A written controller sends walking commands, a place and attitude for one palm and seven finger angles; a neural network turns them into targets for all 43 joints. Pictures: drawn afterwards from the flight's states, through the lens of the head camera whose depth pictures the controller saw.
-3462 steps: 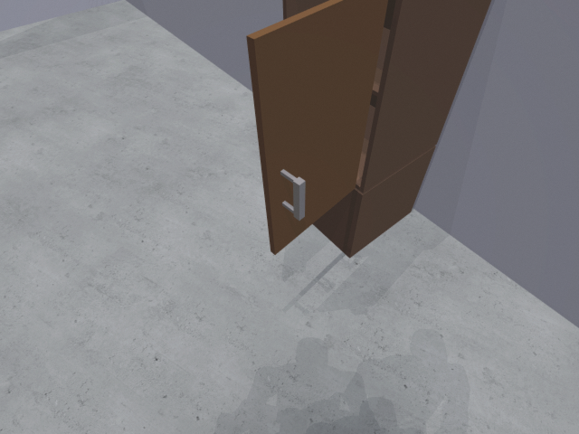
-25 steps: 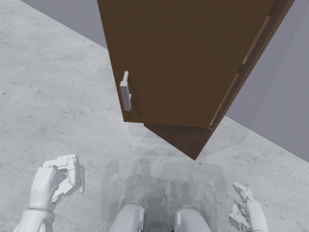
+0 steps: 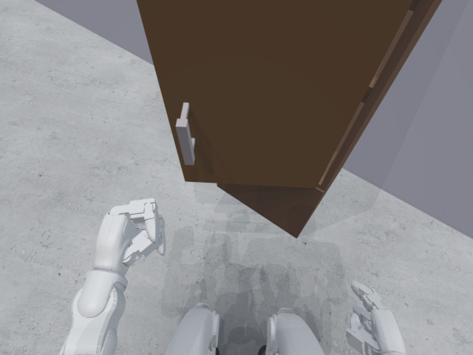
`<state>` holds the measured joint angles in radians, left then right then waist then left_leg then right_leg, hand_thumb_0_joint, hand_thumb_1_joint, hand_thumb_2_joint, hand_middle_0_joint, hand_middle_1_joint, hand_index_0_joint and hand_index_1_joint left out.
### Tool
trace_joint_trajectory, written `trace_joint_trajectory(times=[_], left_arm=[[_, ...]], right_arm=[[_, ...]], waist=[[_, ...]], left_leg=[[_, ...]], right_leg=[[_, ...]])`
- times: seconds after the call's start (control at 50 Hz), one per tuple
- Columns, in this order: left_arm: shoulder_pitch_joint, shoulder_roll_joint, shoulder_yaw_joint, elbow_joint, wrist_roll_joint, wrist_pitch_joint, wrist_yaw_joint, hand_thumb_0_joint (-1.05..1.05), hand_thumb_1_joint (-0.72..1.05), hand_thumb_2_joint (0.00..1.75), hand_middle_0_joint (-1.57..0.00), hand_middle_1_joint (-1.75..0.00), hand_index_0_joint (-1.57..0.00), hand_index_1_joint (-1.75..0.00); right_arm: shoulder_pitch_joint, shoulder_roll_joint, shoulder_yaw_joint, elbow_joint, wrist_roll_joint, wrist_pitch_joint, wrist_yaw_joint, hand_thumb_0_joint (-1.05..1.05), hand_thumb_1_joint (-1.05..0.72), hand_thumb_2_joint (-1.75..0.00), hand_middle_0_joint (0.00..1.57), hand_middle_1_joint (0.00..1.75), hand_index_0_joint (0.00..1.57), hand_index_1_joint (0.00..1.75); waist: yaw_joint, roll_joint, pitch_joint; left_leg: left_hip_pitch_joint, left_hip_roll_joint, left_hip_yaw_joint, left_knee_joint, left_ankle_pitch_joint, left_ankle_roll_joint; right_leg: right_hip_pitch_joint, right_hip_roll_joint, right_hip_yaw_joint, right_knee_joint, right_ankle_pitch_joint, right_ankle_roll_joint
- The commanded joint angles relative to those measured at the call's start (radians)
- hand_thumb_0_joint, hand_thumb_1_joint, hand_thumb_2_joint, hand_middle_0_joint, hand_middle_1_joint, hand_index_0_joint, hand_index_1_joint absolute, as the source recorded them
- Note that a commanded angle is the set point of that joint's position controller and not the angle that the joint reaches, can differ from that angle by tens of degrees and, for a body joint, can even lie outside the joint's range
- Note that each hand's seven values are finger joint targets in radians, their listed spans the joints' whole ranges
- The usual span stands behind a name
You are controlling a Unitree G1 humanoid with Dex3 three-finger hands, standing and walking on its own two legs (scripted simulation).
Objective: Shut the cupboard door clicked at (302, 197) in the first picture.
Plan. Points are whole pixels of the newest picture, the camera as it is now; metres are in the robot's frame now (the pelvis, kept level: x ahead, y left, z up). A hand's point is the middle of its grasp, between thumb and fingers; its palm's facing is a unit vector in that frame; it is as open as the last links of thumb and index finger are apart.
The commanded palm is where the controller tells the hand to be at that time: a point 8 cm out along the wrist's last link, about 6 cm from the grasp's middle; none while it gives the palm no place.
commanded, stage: bring the fist close to the handle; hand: left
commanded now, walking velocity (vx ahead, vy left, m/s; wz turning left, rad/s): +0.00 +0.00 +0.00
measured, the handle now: (187, 135) +0.51 +0.13 +0.01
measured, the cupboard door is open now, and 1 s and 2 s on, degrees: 33 33 23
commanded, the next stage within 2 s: push the door shut along its arc in 1.02 s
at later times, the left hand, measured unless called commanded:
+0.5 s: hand (198, 190) +0.38 +0.09 +0.02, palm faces -0.04 -1.00 -0.02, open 3.1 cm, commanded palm +0.38 +0.14 +0.02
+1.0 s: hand (210, 172) +0.43 +0.07 +0.01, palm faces +0.00 -1.00 -0.04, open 3.1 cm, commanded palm +0.40 +0.13 +0.02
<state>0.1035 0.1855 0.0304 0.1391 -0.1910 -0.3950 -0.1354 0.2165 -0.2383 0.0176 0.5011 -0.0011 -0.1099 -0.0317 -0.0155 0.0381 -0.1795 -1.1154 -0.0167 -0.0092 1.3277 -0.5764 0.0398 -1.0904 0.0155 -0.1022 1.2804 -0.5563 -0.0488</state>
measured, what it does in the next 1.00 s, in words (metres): stands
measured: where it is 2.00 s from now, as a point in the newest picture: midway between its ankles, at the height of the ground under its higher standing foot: outside the picture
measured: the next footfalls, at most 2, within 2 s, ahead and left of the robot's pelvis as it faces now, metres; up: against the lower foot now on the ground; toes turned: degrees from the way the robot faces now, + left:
none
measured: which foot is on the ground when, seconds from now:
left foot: down 0.00-1.00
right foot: down 0.00-1.00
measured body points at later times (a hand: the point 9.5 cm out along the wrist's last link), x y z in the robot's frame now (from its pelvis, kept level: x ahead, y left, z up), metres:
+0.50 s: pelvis +0.00 +0.00 +0.00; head +0.11 +0.00 +0.43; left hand +0.38 +0.14 +0.02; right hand +0.13 -0.25 -0.12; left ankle +0.03 +0.09 -0.62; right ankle +0.03 -0.10 -0.62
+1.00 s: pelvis +0.00 -0.01 +0.00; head +0.13 -0.02 +0.43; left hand +0.42 +0.13 +0.02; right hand +0.06 -0.27 -0.14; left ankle +0.03 +0.09 -0.62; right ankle +0.03 -0.10 -0.62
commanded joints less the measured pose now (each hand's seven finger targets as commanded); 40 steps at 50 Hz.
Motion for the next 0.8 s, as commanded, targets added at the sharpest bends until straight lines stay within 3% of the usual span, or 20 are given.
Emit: trace_joint_trajectory(times=[0.0,0.02,0.08,0.1,0.14,0.22,0.28,0.4,0.52,0.56,0.6,0.64,0.68,0.7,0.74,0.78], left_arm=[[-0.191,0.077,0.052,-0.128,0.016,-0.071,0.051,0.0,0.9,0.9,-1.3,-1.5,-1.3,-1.5],[-0.219,0.063,0.036,-0.122,0.021,-0.078,0.057,0.0,0.9,0.9,-1.3,-1.5,-1.3,-1.5],[-0.301,0.049,0.019,-0.057,0.038,-0.096,0.075,0.0,0.9,0.9,-1.3,-1.5,-1.3,-1.5],[-0.343,0.031,-0.002,-0.043,0.041,-0.102,0.076,0.0,0.9,0.9,-1.3,-1.5,-1.3,-1.5],[-0.375,0.048,0.012,-0.017,0.049,-0.113,0.089,0.0,0.9,0.9,-1.3,-1.5,-1.3,-1.5],[-0.453,0.009,-0.009,0.057,0.058,-0.126,0.11,0.0,0.9,0.9,-1.3,-1.5,-1.3,-1.5],[-0.502,0.025,0.018,0.109,0.068,-0.139,0.132,0.0,0.9,0.9,-1.3,-1.5,-1.3,-1.5],[-0.713,0.004,0.016,0.266,0.09,-0.172,0.172,0.0,0.9,0.9,-1.3,-1.5,-1.3,-1.5],[-0.912,0.022,0.047,0.411,0.111,-0.215,0.2,0.0,0.9,0.9,-1.3,-1.5,-1.3,-1.5],[-0.973,0.021,0.052,0.457,0.118,-0.223,0.21,0.0,0.9,0.9,-1.3,-1.5,-1.3,-1.5],[-1.023,-0.003,0.039,0.515,0.125,-0.227,0.22,0.0,0.9,0.9,-1.3,-1.5,-1.3,-1.5],[-0.969,0.067,0.125,0.542,0.121,-0.231,0.231,0.0,0.9,0.9,-1.3,-1.5,-1.3,-1.5],[-0.909,0.042,0.111,0.531,0.129,-0.232,0.229,0.0,0.9,0.9,-1.3,-1.5,-1.3,-1.5],[-0.916,0.024,0.09,0.525,0.131,-0.231,0.227,0.0,0.9,0.9,-1.3,-1.5,-1.3,-1.5],[-0.918,0.041,0.106,0.541,0.13,-0.228,0.23,0.0,0.9,0.9,-1.3,-1.5,-1.3,-1.5],[-0.965,0.052,0.111,0.538,0.136,-0.237,0.233,0.0,0.9,0.9,-1.3,-1.5,-1.3,-1.5]], right_arm=[[-0.002,-0.133,-0.057,-0.125,0.002,-0.029,0.002,0.0,-0.9,-0.9,0.2,0.3,0.2,0.3],[-0.003,-0.131,-0.057,-0.12,0.001,-0.027,0.006,0.0,-0.9,-0.9,0.2,0.3,0.2,0.3],[0.006,-0.135,-0.06,-0.102,-0.002,-0.016,0.008,0.0,-0.9,-0.9,0.2,0.3,0.2,0.3],[0.008,-0.132,-0.059,-0.095,-0.004,-0.015,0.011,0.0,-0.9,-0.9,0.2,0.3,0.2,0.3],[0.017,-0.139,-0.062,-0.09,-0.006,-0.008,0.012,0.0,-0.9,-0.9,0.2,0.3,0.2,0.3],[0.024,-0.133,-0.065,-0.069,-0.008,0.008,0.022,0.0,-0.9,-0.9,0.2,0.3,0.2,0.3],[0.03,-0.133,-0.069,-0.056,-0.012,0.023,0.026,0.0,-0.9,-0.9,0.2,0.3,0.2,0.3],[0.044,-0.131,-0.07,-0.02,-0.02,0.044,0.031,0.0,-0.9,-0.9,0.2,0.3,0.2,0.3],[0.073,-0.136,-0.074,0.018,-0.03,0.055,0.035,0.0,-0.9,-0.9,0.2,0.3,0.2,0.3],[0.089,-0.137,-0.076,0.028,-0.034,0.059,0.04,0.0,-0.9,-0.9,0.2,0.3,0.2,0.3],[0.107,-0.138,-0.078,0.037,-0.038,0.067,0.046,0.0,-0.9,-0.9,0.2,0.3,0.2,0.3],[0.123,-0.147,-0.081,0.026,-0.041,0.074,0.05,0.0,-0.9,-0.9,0.2,0.3,0.2,0.3],[0.126,-0.139,-0.083,0.014,-0.04,0.087,0.06,0.0,-0.9,-0.9,0.2,0.3,0.2,0.3],[0.129,-0.137,-0.083,0.012,-0.039,0.093,0.064,0.0,-0.9,-0.9,0.2,0.3,0.2,0.3],[0.141,-0.139,-0.082,0.007,-0.037,0.102,0.065,0.0,-0.9,-0.9,0.2,0.3,0.2,0.3],[0.143,-0.138,-0.084,0.019,-0.037,0.108,0.061,0.0,-0.9,-0.9,0.2,0.3,0.2,0.3]], waist=[[-0.012,-0.028,-0.31],[-0.014,-0.007,-0.318],[-0.032,-0.041,-0.321],[-0.036,-0.018,-0.318],[-0.029,-0.017,-0.342],[-0.038,-0.025,-0.367],[-0.036,-0.031,-0.385],[-0.074,-0.056,-0.36],[-0.098,-0.035,-0.42],[-0.103,-0.002,-0.45],[-0.12,-0.015,-0.449],[-0.088,-0.03,-0.507],[-0.071,-0.027,-0.54],[-0.08,-0.025,-0.514],[-0.082,-0.051,-0.48],[-0.1,-0.09,-0.456]], left_leg=[[0.191,0.007,-0.05,-0.2,0.237,-0.015],[0.198,0.005,-0.048,-0.199,0.24,-0.015],[0.201,0.01,-0.05,-0.191,0.246,-0.013],[0.201,0.007,-0.048,-0.191,0.243,-0.015],[0.215,0.008,-0.055,-0.192,0.266,-0.016],[0.229,0.008,-0.048,-0.189,0.288,-0.018],[0.222,0.009,-0.043,-0.183,0.298,-0.02],[0.175,0.005,-0.036,-0.166,0.24,-0.014],[0.156,0.002,-0.032,-0.144,0.243,-0.014],[0.164,0.002,-0.033,-0.135,0.26,-0.016],[0.164,0.002,-0.036,-0.133,0.27,-0.016],[0.148,-0.001,-0.03,-0.133,0.293,-0.015],[0.165,0.001,-0.021,-0.143,0.332,-0.019],[0.164,0.002,-0.018,-0.148,0.334,-0.018],[0.13,0.0,-0.015,-0.151,0.304,-0.013],[0.097,0.0,-0.007,-0.149,0.257,-0.007]], right_leg=[[0.232,-0.003,0.082,-0.181,0.209,0.016],[0.227,-0.005,0.082,-0.179,0.213,0.015],[0.212,-0.005,0.083,-0.177,0.225,0.017],[0.21,-0.007,0.084,-0.178,0.224,0.017],[0.208,-0.004,0.08,-0.166,0.24,0.011],[0.212,-0.008,0.082,-0.164,0.275,0.015],[0.218,-0.008,0.087,-0.156,0.293,0.016],[0.188,-0.009,0.098,-0.165,0.25,0.022],[0.174,-0.008,0.108,-0.148,0.265,0.024],[0.16,-0.007,0.105,-0.135,0.282,0.023],[0.15,-0.005,0.101,-0.132,0.293,0.025],[0.206,0.0,0.107,-0.125,0.323,0.023],[0.241,-0.002,0.108,-0.12,0.377,0.023],[0.24,-0.002,0.106,-0.127,0.385,0.024],[0.251,0.002,0.112,-0.14,0.363,0.025],[0.258,-0.004,0.127,-0.16,0.33,0.033]])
